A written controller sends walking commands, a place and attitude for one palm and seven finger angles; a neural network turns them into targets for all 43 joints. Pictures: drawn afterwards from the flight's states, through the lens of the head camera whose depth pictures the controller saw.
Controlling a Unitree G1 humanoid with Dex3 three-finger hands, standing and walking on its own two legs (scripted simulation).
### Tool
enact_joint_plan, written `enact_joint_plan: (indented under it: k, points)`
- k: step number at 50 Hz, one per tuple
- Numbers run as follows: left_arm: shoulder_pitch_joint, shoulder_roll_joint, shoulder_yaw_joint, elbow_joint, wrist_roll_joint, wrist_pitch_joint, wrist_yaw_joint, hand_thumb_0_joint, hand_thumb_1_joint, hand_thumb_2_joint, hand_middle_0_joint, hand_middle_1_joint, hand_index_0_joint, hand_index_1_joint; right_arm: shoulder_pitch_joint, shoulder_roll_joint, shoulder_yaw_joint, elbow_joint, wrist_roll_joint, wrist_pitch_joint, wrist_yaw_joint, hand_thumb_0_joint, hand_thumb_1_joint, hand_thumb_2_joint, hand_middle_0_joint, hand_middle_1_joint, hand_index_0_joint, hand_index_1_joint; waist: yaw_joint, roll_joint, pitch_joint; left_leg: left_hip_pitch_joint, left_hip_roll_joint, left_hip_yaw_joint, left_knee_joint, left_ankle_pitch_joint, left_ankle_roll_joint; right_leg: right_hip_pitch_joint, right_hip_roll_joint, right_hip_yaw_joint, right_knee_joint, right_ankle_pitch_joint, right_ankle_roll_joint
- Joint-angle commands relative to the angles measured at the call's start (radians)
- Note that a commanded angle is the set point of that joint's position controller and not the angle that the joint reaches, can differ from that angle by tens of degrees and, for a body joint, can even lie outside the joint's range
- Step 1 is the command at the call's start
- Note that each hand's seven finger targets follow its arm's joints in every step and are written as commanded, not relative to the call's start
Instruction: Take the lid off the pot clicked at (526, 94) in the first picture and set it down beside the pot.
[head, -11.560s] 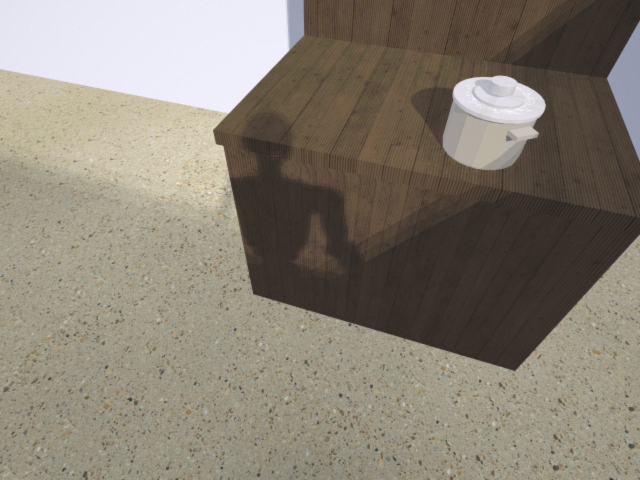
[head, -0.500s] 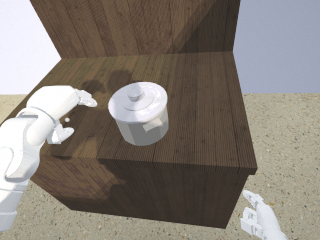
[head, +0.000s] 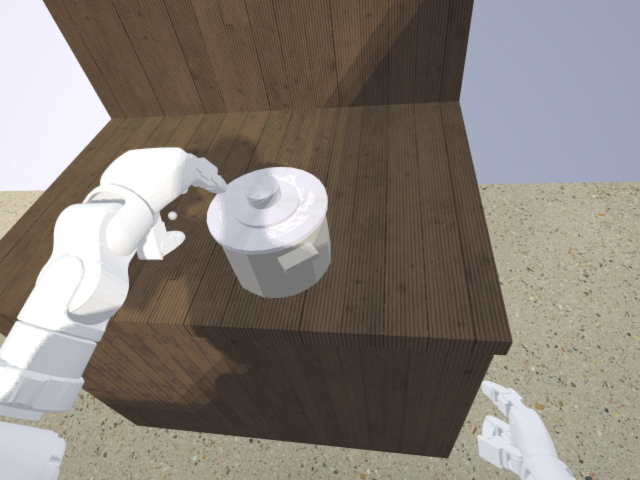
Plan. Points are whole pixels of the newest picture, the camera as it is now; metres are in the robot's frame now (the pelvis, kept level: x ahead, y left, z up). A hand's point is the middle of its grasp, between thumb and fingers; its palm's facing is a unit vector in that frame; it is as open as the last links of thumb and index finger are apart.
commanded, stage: move the open hand above the knob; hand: left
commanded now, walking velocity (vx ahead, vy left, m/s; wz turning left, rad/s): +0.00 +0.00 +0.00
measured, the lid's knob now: (263, 192) +0.48 +0.12 +0.12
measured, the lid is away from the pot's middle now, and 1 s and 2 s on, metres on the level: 0.00 0.00 0.00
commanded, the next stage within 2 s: lower the open fingers around the knob in 1.94 s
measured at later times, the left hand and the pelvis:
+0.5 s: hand (224, 183) +0.41 +0.14 +0.19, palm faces -0.13 -0.01 -0.99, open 9.8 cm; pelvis +0.01 +0.00 +0.00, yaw +0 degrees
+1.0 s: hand (253, 159) +0.46 +0.12 +0.19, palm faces -0.19 -0.03 -0.98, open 9.8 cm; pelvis +0.02 +0.00 +0.00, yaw -1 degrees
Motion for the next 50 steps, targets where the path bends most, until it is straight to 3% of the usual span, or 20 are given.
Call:
enact_joint_plan:
  k: [1, 3, 4, 5, 7, 10, 13, 14, 19, 20, 23, 24, 25, 27, 30, 34, 36, 40, 43, 50]
  points:
    - [-0.454, 0.228, 0.135, -0.095, 0.03, 0.021, 0.048, 0.0, -0.299, 1.501, -0.86, -0.081, -0.86, -0.081, -0.147, -0.078, -0.026, -0.154, 0.003, -0.041, -0.003, 0.0, -0.9, -0.9, 0.2, 0.3, 0.2, 0.3, -0.007, -0.13, -0.275, 0.008, -0.029, -0.003, -0.068, 0.162, 0.041, 0.165, 0.038, -0.009, -0.055, 0.116, -0.025]
    - [-0.487, 0.234, 0.135, -0.127, 0.034, 0.018, 0.051, 0.0, -0.299, 1.501, -0.86, -0.081, -0.86, -0.081, -0.156, -0.072, -0.024, -0.163, 0.001, -0.045, -0.001, 0.0, -0.9, -0.9, 0.2, 0.3, 0.2, 0.3, 0.0, -0.111, -0.352, 0.028, -0.035, 0.002, -0.06, 0.191, 0.045, 0.207, 0.037, -0.001, -0.041, 0.145, -0.027]
    - [-0.493, 0.241, 0.14, -0.131, 0.038, 0.021, 0.056, 0.0, -0.299, 1.501, -0.86, -0.081, -0.86, -0.081, -0.162, -0.072, -0.027, -0.162, 0.002, -0.042, -0.002, 0.0, -0.9, -0.9, 0.2, 0.3, 0.2, 0.3, -0.002, -0.107, -0.331, 0.027, -0.029, -0.005, -0.06, 0.193, 0.043, 0.192, 0.036, -0.003, -0.04, 0.147, -0.03]
    - [-0.513, 0.186, 0.092, -0.126, 0.04, 0.026, 0.053, 0.0, -0.299, 1.501, -0.86, -0.081, -0.86, -0.081, -0.163, -0.066, -0.025, -0.16, 0.001, -0.043, -0.001, 0.0, -0.9, -0.9, 0.2, 0.3, 0.2, 0.3, -0.008, -0.101, -0.337, 0.037, -0.033, -0.003, -0.057, 0.207, 0.043, 0.188, 0.036, -0.004, -0.037, 0.163, -0.03]
    - [-0.481, 0.201, 0.12, -0.084, 0.029, 0.036, 0.06, 0.0, -0.299, 1.501, -0.86, -0.081, -0.86, -0.081, -0.16, -0.078, -0.03, -0.158, 0.006, -0.043, 0.005, 0.0, -0.9, -0.9, 0.2, 0.3, 0.2, 0.3, -0.01, -0.11, -0.323, 0.033, -0.028, -0.007, -0.042, 0.214, 0.044, 0.178, 0.04, -0.003, -0.032, 0.176, -0.035]
    - [-0.547, 0.163, 0.07, -0.05, 0.05, 0.048, 0.059, 0.0, -0.299, 1.501, -0.86, -0.081, -0.86, -0.081, -0.156, -0.071, -0.023, -0.148, 0.006, -0.031, 0.002, 0.0, -0.9, -0.9, 0.2, 0.3, 0.2, 0.3, -0.016, -0.123, -0.303, 0.017, -0.028, 0.0, -0.059, 0.194, 0.04, 0.166, 0.039, -0.009, -0.037, 0.152, -0.032]
    - [-0.567, 0.166, 0.075, -0.053, 0.055, 0.054, 0.064, 0.0, -0.299, 1.501, -0.86, -0.081, -0.86, -0.081, -0.15, -0.065, -0.023, -0.15, 0.004, -0.032, 0.005, 0.0, -0.9, -0.9, 0.2, 0.3, 0.2, 0.3, -0.011, -0.135, -0.373, 0.042, -0.029, 0.002, -0.048, 0.24, 0.045, 0.202, 0.04, -0.007, -0.02, 0.194, -0.033]
    - [-0.59, 0.178, 0.079, -0.045, 0.06, 0.058, 0.068, 0.0, -0.299, 1.501, -0.86, -0.081, -0.86, -0.081, -0.154, -0.071, -0.024, -0.145, 0.004, -0.029, 0.006, 0.0, -0.9, -0.9, 0.2, 0.3, 0.2, 0.3, -0.014, -0.125, -0.337, 0.026, -0.026, -0.003, -0.052, 0.22, 0.041, 0.185, 0.038, -0.008, -0.025, 0.184, -0.034]
    - [-0.656, 0.134, 0.035, 0.018, 0.068, 0.073, 0.077, 0.0, -0.299, 1.501, -0.86, -0.081, -0.86, -0.081, -0.146, -0.071, -0.025, -0.134, 0.008, -0.023, 0.002, 0.0, -0.9, -0.9, 0.2, 0.3, 0.2, 0.3, -0.025, -0.133, -0.328, 0.026, -0.022, -0.001, -0.056, 0.197, 0.041, 0.164, 0.04, -0.011, -0.024, 0.155, -0.036]
    - [-0.689, 0.088, -0.009, 0.036, 0.073, 0.078, 0.077, 0.0, -0.299, 1.501, -0.86, -0.081, -0.86, -0.081, -0.153, -0.065, -0.02, -0.131, 0.009, -0.022, 0.001, 0.0, -0.9, -0.9, 0.2, 0.3, 0.2, 0.3, -0.031, -0.125, -0.32, 0.026, -0.025, -0.001, -0.06, 0.192, 0.041, 0.151, 0.041, -0.014, -0.022, 0.147, -0.037]
    - [-0.72, 0.141, 0.042, 0.03, 0.077, 0.081, 0.087, 0.0, -0.299, 1.501, -0.86, -0.081, -0.86, -0.081, -0.137, -0.065, -0.024, -0.129, 0.003, -0.029, -0.001, 0.0, -0.9, -0.9, 0.2, 0.3, 0.2, 0.3, -0.02, -0.13, -0.406, 0.044, -0.028, 0.002, -0.049, 0.235, 0.048, 0.211, 0.039, -0.002, -0.01, 0.199, -0.036]
    - [-0.716, 0.161, 0.059, 0.075, 0.083, 0.086, 0.092, 0.0, -0.299, 1.501, -0.86, -0.081, -0.86, -0.081, -0.135, -0.07, -0.023, -0.121, 0.003, -0.028, -0.003, 0.0, -0.9, -0.9, 0.2, 0.3, 0.2, 0.3, -0.021, -0.146, -0.377, 0.023, -0.024, -0.002, -0.05, 0.234, 0.044, 0.205, 0.038, -0.005, -0.009, 0.207, -0.037]
    - [-0.713, 0.11, 0.018, 0.123, 0.082, 0.092, 0.089, 0.0, -0.299, 1.501, -0.86, -0.081, -0.86, -0.081, -0.132, -0.065, -0.018, -0.116, 0.005, -0.027, -0.005, 0.0, -0.9, -0.9, 0.2, 0.3, 0.2, 0.3, -0.027, -0.161, -0.35, 0.008, -0.027, 0.004, -0.053, 0.226, 0.044, 0.196, 0.037, -0.006, -0.013, 0.205, -0.034]
    - [-0.706, 0.126, 0.038, 0.168, 0.076, 0.096, 0.092, 0.0, -0.299, 1.501, -0.86, -0.081, -0.86, -0.081, -0.121, -0.078, -0.025, -0.11, 0.008, -0.025, -0.008, 0.0, -0.9, -0.9, 0.2, 0.3, 0.2, 0.3, -0.03, -0.189, -0.331, -0.001, -0.022, 0.007, -0.048, 0.206, 0.048, 0.187, 0.036, -0.001, -0.023, 0.202, -0.032]
    - [-0.764, 0.062, -0.025, 0.141, 0.082, 0.101, 0.083, 0.0, -0.299, 1.501, -0.86, -0.081, -0.86, -0.081, -0.126, -0.064, -0.024, -0.119, 0.009, -0.028, -0.007, 0.0, -0.9, -0.9, 0.2, 0.3, 0.2, 0.3, -0.035, -0.158, -0.372, 0.026, -0.028, 0.006, -0.049, 0.231, 0.05, 0.196, 0.035, -0.003, -0.012, 0.224, -0.032]
    - [-0.822, 0.125, 0.022, 0.151, 0.092, 0.107, 0.079, 0.0, -0.299, 1.501, -0.86, -0.081, -0.86, -0.081, -0.108, -0.072, -0.029, -0.111, 0.006, -0.033, -0.011, 0.0, -0.9, -0.9, 0.2, 0.3, 0.2, 0.3, -0.038, -0.157, -0.402, 0.029, -0.029, 0.007, -0.039, 0.265, 0.053, 0.227, 0.034, 0.005, -0.006, 0.283, -0.031]
    - [-0.824, 0.046, -0.044, 0.193, 0.089, 0.114, 0.071, 0.0, -0.299, 1.501, -0.86, -0.081, -0.86, -0.081, -0.105, -0.066, -0.027, -0.105, 0.01, -0.034, -0.009, 0.0, -0.9, -0.9, 0.2, 0.3, 0.2, 0.3, -0.049, -0.151, -0.377, 0.031, -0.029, 0.005, -0.041, 0.27, 0.051, 0.197, 0.036, -0.005, -0.005, 0.28, -0.033]
    - [-0.886, 0.003, -0.082, 0.241, 0.092, 0.126, 0.07, 0.0, -0.299, 1.501, -0.86, -0.081, -0.86, -0.081, -0.093, -0.068, -0.029, -0.09, 0.01, -0.03, -0.01, 0.0, -0.9, -0.9, 0.2, 0.3, 0.2, 0.3, -0.062, -0.168, -0.363, 0.039, -0.03, 0.007, -0.044, 0.243, 0.054, 0.169, 0.039, -0.008, -0.014, 0.255, -0.032]
    - [-0.957, 0.071, -0.028, 0.289, 0.098, 0.127, 0.08, 0.0, -0.299, 1.501, -0.86, -0.081, -0.86, -0.081, -0.071, -0.075, -0.029, -0.072, 0.004, -0.033, -0.02, 0.0, -0.9, -0.9, 0.2, 0.3, 0.2, 0.3, -0.059, -0.17, -0.398, 0.035, -0.033, 0.006, -0.048, 0.218, 0.058, 0.194, 0.039, 0.001, -0.018, 0.239, -0.031]
    - [-0.904, 0.052, -0.029, 0.332, 0.115, 0.117, 0.074, 0.0, -0.299, 1.501, -0.86, -0.081, -0.86, -0.081, -0.082, -0.067, -0.028, -0.093, 0.002, -0.043, -0.018, 0.0, -0.9, -0.9, 0.2, 0.3, 0.2, 0.3, -0.042, -0.179, -0.43, 0.024, -0.032, 0.011, -0.045, 0.285, 0.058, 0.246, 0.031, 0.006, 0.002, 0.328, -0.032]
